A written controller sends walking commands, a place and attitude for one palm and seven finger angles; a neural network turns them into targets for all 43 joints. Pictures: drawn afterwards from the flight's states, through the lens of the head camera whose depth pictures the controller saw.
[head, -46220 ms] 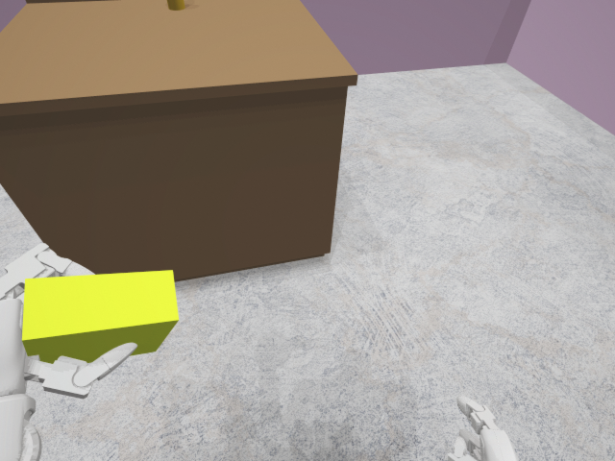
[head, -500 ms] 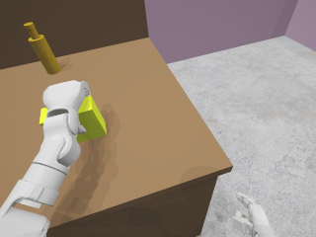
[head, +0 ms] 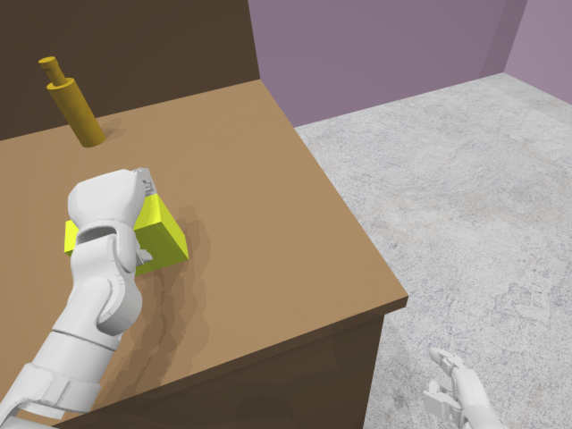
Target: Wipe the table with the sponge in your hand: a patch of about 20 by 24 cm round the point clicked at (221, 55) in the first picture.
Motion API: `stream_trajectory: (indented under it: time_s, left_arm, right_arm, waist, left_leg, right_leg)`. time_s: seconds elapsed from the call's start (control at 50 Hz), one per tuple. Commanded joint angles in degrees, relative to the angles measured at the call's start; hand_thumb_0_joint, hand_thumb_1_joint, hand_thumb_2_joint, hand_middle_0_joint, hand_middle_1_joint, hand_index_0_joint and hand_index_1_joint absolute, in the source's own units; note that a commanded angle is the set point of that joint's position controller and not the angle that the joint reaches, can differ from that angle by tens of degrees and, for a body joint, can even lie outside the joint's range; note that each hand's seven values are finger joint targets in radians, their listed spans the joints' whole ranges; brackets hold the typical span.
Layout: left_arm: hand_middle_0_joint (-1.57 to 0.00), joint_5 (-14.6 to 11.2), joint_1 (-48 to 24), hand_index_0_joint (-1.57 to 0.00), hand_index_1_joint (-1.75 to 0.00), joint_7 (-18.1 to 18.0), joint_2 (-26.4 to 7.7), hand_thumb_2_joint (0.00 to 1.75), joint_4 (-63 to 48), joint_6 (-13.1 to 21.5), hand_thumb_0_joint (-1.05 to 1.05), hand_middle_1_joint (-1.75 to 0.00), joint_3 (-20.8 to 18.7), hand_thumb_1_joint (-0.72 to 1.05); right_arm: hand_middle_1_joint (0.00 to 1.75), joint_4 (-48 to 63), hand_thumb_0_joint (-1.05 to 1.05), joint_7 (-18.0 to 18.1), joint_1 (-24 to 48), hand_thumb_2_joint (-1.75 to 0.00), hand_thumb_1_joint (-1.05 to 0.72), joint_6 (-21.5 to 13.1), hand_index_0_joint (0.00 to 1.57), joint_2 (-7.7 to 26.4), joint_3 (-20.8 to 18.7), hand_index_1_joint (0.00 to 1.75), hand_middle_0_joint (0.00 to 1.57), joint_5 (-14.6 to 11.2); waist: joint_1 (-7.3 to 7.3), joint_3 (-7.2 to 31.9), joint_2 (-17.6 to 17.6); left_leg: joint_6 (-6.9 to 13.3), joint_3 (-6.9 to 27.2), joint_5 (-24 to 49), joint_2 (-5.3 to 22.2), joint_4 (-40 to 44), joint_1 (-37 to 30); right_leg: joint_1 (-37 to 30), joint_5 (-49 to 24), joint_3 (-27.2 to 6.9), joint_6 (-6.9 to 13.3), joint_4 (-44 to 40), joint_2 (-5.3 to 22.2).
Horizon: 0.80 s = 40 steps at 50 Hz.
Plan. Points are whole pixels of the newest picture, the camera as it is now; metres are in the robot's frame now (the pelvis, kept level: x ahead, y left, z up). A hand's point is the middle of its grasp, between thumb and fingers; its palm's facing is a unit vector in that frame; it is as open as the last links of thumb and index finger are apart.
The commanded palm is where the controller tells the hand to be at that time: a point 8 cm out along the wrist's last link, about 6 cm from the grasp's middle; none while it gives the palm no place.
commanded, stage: wipe back along the middle lane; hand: left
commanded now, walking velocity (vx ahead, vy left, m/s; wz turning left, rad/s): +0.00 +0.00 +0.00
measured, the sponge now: (138, 248) +0.33 +0.26 +0.10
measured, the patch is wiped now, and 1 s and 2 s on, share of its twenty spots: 0.55 0.70 0.75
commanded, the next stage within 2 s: slide across to the third lane in 0.82 s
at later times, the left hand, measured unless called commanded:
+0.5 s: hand (129, 250) +0.29 +0.23 +0.16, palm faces +0.26 -0.13 -0.96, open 9.4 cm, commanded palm +0.23 +0.21 +0.17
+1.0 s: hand (137, 273) +0.25 +0.21 +0.15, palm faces +0.32 -0.18 -0.93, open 9.2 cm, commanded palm +0.20 +0.19 +0.17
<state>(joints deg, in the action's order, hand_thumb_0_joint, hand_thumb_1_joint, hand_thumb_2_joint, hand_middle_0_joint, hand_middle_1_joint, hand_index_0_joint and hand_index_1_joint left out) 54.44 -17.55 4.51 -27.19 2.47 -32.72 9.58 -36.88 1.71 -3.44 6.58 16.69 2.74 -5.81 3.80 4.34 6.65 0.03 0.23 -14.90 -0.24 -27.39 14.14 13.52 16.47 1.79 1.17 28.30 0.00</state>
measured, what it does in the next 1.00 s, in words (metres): stands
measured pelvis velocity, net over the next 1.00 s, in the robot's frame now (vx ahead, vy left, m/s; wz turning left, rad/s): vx -0.01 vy -0.01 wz -0.01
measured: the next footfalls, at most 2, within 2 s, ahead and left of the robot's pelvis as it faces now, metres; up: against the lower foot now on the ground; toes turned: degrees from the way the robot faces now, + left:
none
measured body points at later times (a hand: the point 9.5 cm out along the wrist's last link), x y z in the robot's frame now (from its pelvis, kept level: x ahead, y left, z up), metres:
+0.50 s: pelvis +0.00 +0.00 +0.00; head -0.01 -0.05 +0.44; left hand +0.27 +0.23 +0.21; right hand +0.25 -0.19 -0.08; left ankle -0.01 +0.12 -0.74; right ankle -0.02 -0.11 -0.74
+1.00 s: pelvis -0.01 -0.01 +0.00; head -0.03 -0.06 +0.44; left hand +0.23 +0.21 +0.20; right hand +0.24 -0.20 -0.08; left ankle -0.01 +0.12 -0.74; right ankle -0.02 -0.11 -0.74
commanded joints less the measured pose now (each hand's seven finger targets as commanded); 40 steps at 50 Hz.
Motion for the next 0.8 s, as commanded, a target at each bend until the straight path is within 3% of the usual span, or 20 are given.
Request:
stream_trajectory:
  time_s: [0.0, 0.06, 0.1, 0.12, 0.2, 0.24, 0.26, 0.3, 0.36, 0.38, 0.46, 0.5, 0.54, 0.56, 0.58, 0.66, 0.74, 0.76, 0.78]
  left_arm:
    - [-1.20, -2.9, -1.6, -1.20, -1.60, 2.9, -3.4, 1.30, -6.0, -1.6, 0.00, -1.60, -0.7, 0.10]
    - [-1.20, -3.4, 2.3, -1.20, -1.60, 3.1, -3.1, 1.30, -9.2, -2.1, 0.00, -1.60, -1.2, 0.10]
    - [-1.20, -3.6, 3.3, -1.20, -1.60, 2.9, -2.1, 1.30, -10.5, -2.1, 0.00, -1.60, -0.4, 0.10]
    - [-1.20, -3.6, 4.4, -1.20, -1.60, 2.6, -3.4, 1.30, -10.7, -2.2, 0.00, -1.60, -1.9, 0.10]
    - [-1.20, -3.9, 7.1, -1.20, -1.60, 2.0, -0.9, 1.30, -14.9, -2.2, 0.00, -1.60, -0.3, 0.10]
    - [-1.20, -3.9, 8.9, -1.20, -1.60, 1.5, -0.7, 1.30, -16.6, -2.2, 0.00, -1.60, -0.4, 0.10]
    - [-1.20, -4.4, 9.8, -1.20, -1.60, 1.2, -2.1, 1.30, -17.9, -2.3, 0.00, -1.60, -2.2, 0.10]
    - [-1.20, -4.3, 11.5, -1.20, -1.60, 0.8, 0.3, 1.30, -19.1, -2.2, 0.00, -1.60, -0.2, 0.10]
    - [-1.20, -4.3, 13.9, -1.20, -1.60, -0.1, -0.5, 1.30, -22.3, -2.0, 0.00, -1.60, -1.5, 0.10]
    - [-1.20, -4.1, 13.3, -1.20, -1.60, -0.4, 1.8, 1.30, -22.5, -2.0, 0.00, -1.60, 1.0, 0.10]
    - [-1.20, -4.4, 14.1, -1.20, -1.60, -1.5, 2.1, 1.30, -24.6, -2.0, 0.00, -1.60, 0.5, 0.10]
    - [-1.20, -4.3, 14.2, -1.20, -1.60, -1.9, 4.1, 1.30, -24.2, -1.9, 0.00, -1.60, 2.8, 0.10]
    - [-1.20, -4.4, 16.3, -1.20, -1.60, -2.3, 4.3, 1.30, -25.6, -1.9, 0.00, -1.60, 3.0, 0.10]
    - [-1.20, -4.5, 16.9, -1.20, -1.60, -2.6, 2.9, 1.30, -26.7, -2.0, 0.00, -1.60, 1.1, 0.10]
    - [-1.20, -4.6, 17.1, -1.20, -1.60, -2.6, 5.0, 1.30, -27.0, -2.0, 0.00, -1.60, 3.6, 0.10]
    - [-1.20, -4.9, 19.8, -1.20, -1.60, -3.3, 4.1, 1.30, -28.8, -2.1, 0.00, -1.60, 1.9, 0.10]
    - [-1.20, -5.1, 21.3, -1.20, -1.60, -3.6, 5.4, 1.30, -30.2, -2.0, 0.00, -1.60, 4.0, 0.10]
    - [-1.20, -5.0, 21.4, -1.20, -1.60, -4.0, 4.7, 1.30, -30.9, -1.9, 0.00, -1.60, 2.7, 0.10]
    - [-1.20, -4.8, 22.1, -1.20, -1.60, -4.0, 6.2, 1.30, -30.2, -1.9, 0.00, -1.60, 4.6, 0.10]
  right_arm:
    - [0.30, 11.2, 0.00, -0.5, 12.3, -0.90, -0.90, -3.2, 0.20, 4.4, -1.4, 0.30, 0.20, -0.1]
    - [0.30, 12.0, 0.00, -1.0, 13.4, -0.90, -0.90, -3.0, 0.20, 4.2, -1.3, 0.30, 0.20, -0.1]
    - [0.30, 12.3, 0.00, -1.2, 12.7, -0.90, -0.90, -3.0, 0.20, 4.0, -1.2, 0.30, 0.20, -0.1]
    - [0.30, 12.1, 0.00, -1.2, 12.5, -0.90, -0.90, -2.9, 0.20, 4.1, -1.4, 0.30, 0.20, 0.0]
    - [0.30, 12.9, 0.00, -1.4, 12.7, -0.90, -0.90, -2.7, 0.20, 3.7, -1.3, 0.30, 0.20, 0.0]
    - [0.30, 13.1, 0.00, -1.7, 12.9, -0.90, -0.90, -2.6, 0.20, 3.6, -1.3, 0.30, 0.20, 0.1]
    - [0.30, 13.2, 0.00, -1.6, 13.6, -0.90, -0.90, -2.4, 0.20, 3.7, -1.4, 0.30, 0.20, 0.1]
    - [0.30, 13.4, 0.00, -1.9, 13.3, -0.90, -0.90, -2.4, 0.20, 3.3, -1.4, 0.30, 0.20, 0.1]
    - [0.30, 13.7, 0.00, -2.0, 14.0, -0.90, -0.90, -2.1, 0.20, 3.4, -1.4, 0.30, 0.20, 0.2]
    - [0.30, 13.9, 0.00, -2.0, 13.6, -0.90, -0.90, -2.1, 0.20, 3.1, -1.3, 0.30, 0.20, 0.2]
    - [0.30, 13.9, 0.00, -2.0, 14.5, -0.90, -0.90, -1.8, 0.20, 2.9, -1.5, 0.30, 0.20, 0.2]
    - [0.30, 13.8, 0.00, -2.1, 13.7, -0.90, -0.90, -2.0, 0.20, 2.7, -1.5, 0.30, 0.20, 0.1]
    - [0.30, 14.0, 0.00, -2.3, 14.1, -0.90, -0.90, -1.6, 0.20, 2.7, -1.6, 0.30, 0.20, 0.2]
    - [0.30, 14.2, 0.00, -2.3, 14.8, -0.90, -0.90, -1.7, 0.20, 2.8, -1.6, 0.30, 0.20, 0.2]
    - [0.30, 14.6, 0.00, -2.4, 14.3, -0.90, -0.90, -1.8, 0.20, 2.5, -1.3, 0.30, 0.20, 0.2]
    - [0.30, 14.5, 0.00, -2.7, 15.3, -0.90, -0.90, -1.3, 0.20, 2.5, -1.5, 0.30, 0.20, 0.2]
    - [0.30, 14.7, 0.00, -2.9, 14.9, -0.90, -0.90, -0.9, 0.20, 2.4, -1.5, 0.30, 0.20, 0.1]
    - [0.30, 14.9, 0.00, -2.9, 15.4, -0.90, -0.90, -1.2, 0.20, 2.2, -1.5, 0.30, 0.20, 0.1]
    - [0.30, 15.1, 0.00, -2.9, 14.7, -0.90, -0.90, -1.3, 0.20, 2.2, -1.4, 0.30, 0.20, 0.2]
  waist:
    - [1.12, 9.2, -10.2]
    - [1.72, 8.9, -9.2]
    - [1.27, 8.0, -10.5]
    - [1.42, 7.9, -11.4]
    - [1.49, 7.8, -10.2]
    - [1.58, 8.0, -10.4]
    - [2.02, 8.1, -9.5]
    - [1.68, 7.8, -9.6]
    - [2.08, 7.3, -9.6]
    - [1.53, 7.3, -9.4]
    - [1.81, 5.9, -9.3]
    - [1.34, 5.9, -9.6]
    - [1.65, 6.5, -9.4]
    - [1.95, 6.8, -8.9]
    - [1.84, 6.8, -9.2]
    - [2.15, 5.8, -8.9]
    - [1.73, 4.5, -8.6]
    - [2.02, 4.1, -8.7]
    - [1.85, 4.1, -9.3]
  left_leg:
    - [2.3, -0.3, 15.9, -1.2, 0.9, -2.2]
    - [2.2, 0.0, 16.6, -0.9, 0.7, -2.0]
    - [2.3, -0.2, 16.6, -0.9, 0.3, -1.7]
    - [2.3, -0.3, 16.4, -0.9, 0.1, -1.4]
    - [2.2, -0.2, 17.3, -0.7, 0.0, -1.9]
    - [2.2, -0.2, 17.8, -0.6, -0.3, -2.0]
    - [2.2, 0.1, 17.6, -0.4, -0.2, -2.1]
    - [2.0, 0.0, 18.1, -0.3, -0.3, -2.1]
    - [2.1, 0.3, 17.7, 0.0, -0.1, -2.4]
    - [2.0, -0.1, 17.8, -0.1, -0.3, -2.5]
    - [2.1, 0.5, 15.6, 0.4, 0.3, -2.7]
    - [2.0, 0.4, 15.4, 0.2, 0.2, -2.6]
    - [2.1, 0.1, 15.4, 0.0, 0.2, -2.7]
    - [2.1, 0.4, 15.4, 0.4, 0.2, -3.0]
    - [2.2, 0.3, 16.0, 0.2, 0.0, -2.8]
    - [2.2, 0.6, 14.8, 0.5, 0.3, -2.5]
    - [2.1, 0.3, 13.9, 0.5, 0.5, -2.1]
    - [2.3, 0.7, 13.1, 0.7, 0.5, -2.2]
    - [2.3, 0.2, 13.5, 0.6, 0.2, -2.0]
  right_leg:
    - [-5.6, -20.3, -0.6, 1.0, -1.8, -0.6]
    - [-5.4, -21.2, -0.9, 1.3, -1.2, -0.8]
    - [-5.0, -21.5, -0.5, 0.9, -1.1, -0.7]
    - [-5.2, -21.5, -0.7, 0.9, -1.0, -0.8]
    - [-4.7, -21.7, -0.5, 1.1, -0.6, -1.0]
    - [-5.0, -22.7, -0.7, 1.1, -0.3, -1.0]
    - [-4.9, -22.2, -1.1, 1.5, -0.4, -1.2]
    - [-4.8, -22.3, -0.4, 1.3, -0.1, -1.1]
    - [-4.3, -21.6, -1.2, 1.7, -0.1, -1.6]
    - [-4.0, -21.0, -0.4, 1.5, 0.1, -1.4]
    - [-2.8, -18.1, -0.9, 1.9, -0.6, -1.8]
    - [-2.7, -17.6, -0.3, 1.7, -0.5, -1.7]
    - [-3.7, -18.1, -0.7, 1.6, -0.6, -1.6]
    - [-3.6, -18.0, -1.4, 2.1, -0.5, -1.9]
    - [-3.7, -18.3, -0.3, 1.8, -0.1, -1.7]
    - [-3.5, -17.3, -1.5, 2.1, -0.5, -2.0]
    - [-3.1, -15.8, -0.8, 1.6, -0.7, -1.7]
    - [-2.5, -14.7, -1.7, 2.1, -0.8, -2.2]
    - [-2.6, -14.8, -0.7, 1.9, -0.4, -1.9]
